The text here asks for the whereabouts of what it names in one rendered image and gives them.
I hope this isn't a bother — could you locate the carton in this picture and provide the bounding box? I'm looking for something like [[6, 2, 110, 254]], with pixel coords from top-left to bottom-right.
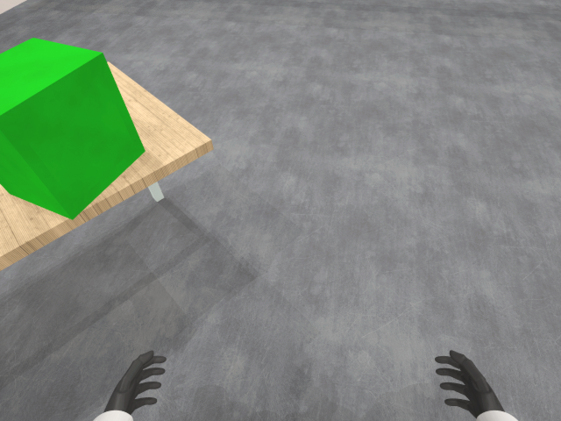
[[0, 38, 146, 220]]

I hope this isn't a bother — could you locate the robot right hand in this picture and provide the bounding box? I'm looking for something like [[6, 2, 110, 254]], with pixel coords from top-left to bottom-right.
[[435, 350, 505, 419]]

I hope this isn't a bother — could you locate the table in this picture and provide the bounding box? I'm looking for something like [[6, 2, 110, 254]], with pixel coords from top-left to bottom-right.
[[0, 62, 214, 271]]

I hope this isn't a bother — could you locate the robot left hand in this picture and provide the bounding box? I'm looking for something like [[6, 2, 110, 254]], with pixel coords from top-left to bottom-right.
[[103, 350, 167, 415]]

